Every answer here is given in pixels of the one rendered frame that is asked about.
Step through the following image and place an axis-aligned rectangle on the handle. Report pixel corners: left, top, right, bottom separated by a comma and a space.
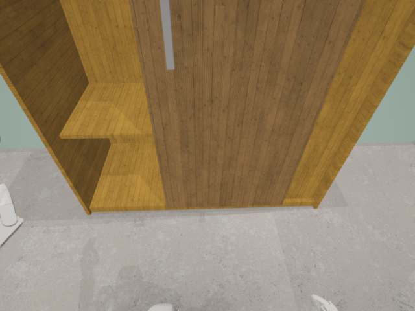
160, 0, 175, 70

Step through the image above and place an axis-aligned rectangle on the robot right hand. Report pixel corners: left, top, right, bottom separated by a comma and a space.
311, 295, 338, 311

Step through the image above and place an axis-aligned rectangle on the robot left hand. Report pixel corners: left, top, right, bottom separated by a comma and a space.
0, 136, 23, 248

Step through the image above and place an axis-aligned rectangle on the wardrobe door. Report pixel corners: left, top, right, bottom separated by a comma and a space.
285, 0, 415, 199
128, 0, 366, 208

